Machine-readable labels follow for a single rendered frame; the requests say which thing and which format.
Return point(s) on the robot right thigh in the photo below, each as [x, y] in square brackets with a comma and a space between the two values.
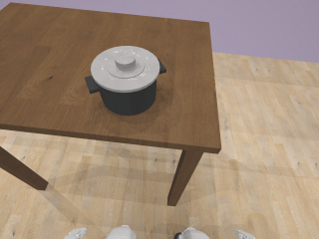
[192, 234]

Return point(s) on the right robot shin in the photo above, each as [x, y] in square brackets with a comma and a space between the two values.
[189, 228]

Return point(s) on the pot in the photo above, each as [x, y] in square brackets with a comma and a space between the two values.
[126, 104]

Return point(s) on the table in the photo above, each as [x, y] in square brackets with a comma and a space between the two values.
[45, 54]

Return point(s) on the lid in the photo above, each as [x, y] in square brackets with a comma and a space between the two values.
[109, 76]

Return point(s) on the knob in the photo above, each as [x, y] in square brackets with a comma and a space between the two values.
[125, 60]

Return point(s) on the robot left hand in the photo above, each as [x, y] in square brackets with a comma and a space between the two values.
[76, 233]

